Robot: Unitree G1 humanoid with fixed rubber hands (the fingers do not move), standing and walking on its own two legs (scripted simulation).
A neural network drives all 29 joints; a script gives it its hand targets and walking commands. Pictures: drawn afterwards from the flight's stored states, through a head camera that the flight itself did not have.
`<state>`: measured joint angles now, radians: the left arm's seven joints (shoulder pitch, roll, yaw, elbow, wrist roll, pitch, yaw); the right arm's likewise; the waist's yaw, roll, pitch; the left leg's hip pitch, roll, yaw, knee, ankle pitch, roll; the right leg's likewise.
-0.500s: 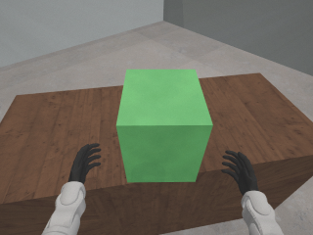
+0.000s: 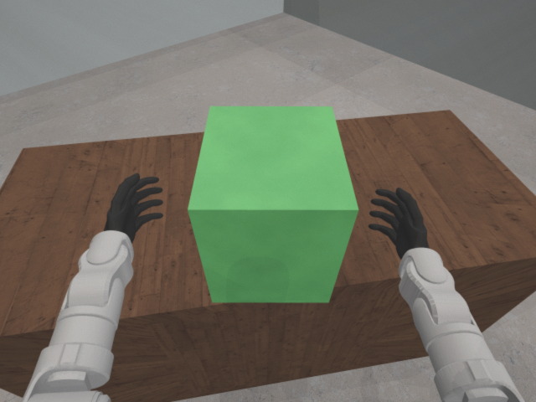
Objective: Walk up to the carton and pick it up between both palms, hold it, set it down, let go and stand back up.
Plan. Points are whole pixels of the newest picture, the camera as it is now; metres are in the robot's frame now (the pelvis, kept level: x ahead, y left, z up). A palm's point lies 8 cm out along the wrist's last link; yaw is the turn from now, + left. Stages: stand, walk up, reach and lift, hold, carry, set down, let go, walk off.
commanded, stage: reach and lift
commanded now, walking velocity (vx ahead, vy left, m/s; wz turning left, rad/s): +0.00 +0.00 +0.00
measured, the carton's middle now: (270, 206) +0.46 +0.04 +0.01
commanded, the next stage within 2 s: none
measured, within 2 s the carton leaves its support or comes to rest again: neither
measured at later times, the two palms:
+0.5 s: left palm (115, 170) +0.40 +0.27 +0.15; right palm (413, 181) +0.42 -0.18 +0.13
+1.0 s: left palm (122, 130) +0.44 +0.26 +0.19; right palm (408, 138) +0.47 -0.17 +0.18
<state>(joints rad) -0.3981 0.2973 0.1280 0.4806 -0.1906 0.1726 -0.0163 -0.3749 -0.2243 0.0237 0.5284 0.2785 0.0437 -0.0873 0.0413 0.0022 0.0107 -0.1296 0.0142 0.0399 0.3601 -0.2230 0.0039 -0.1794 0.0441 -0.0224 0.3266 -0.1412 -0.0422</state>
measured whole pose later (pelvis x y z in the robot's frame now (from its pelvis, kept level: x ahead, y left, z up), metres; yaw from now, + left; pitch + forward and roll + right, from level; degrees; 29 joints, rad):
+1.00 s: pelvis +0.00 +0.00 +0.00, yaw +2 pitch +8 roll -1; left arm -1.06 0.43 0.02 0.99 -0.26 0.32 0.01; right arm -1.06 -0.36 0.03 1.03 0.39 0.25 -0.05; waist 0.02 0.00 -0.10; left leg -0.33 0.01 0.01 0.41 -0.23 0.00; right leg -0.34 0.04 -0.04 0.32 -0.13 -0.04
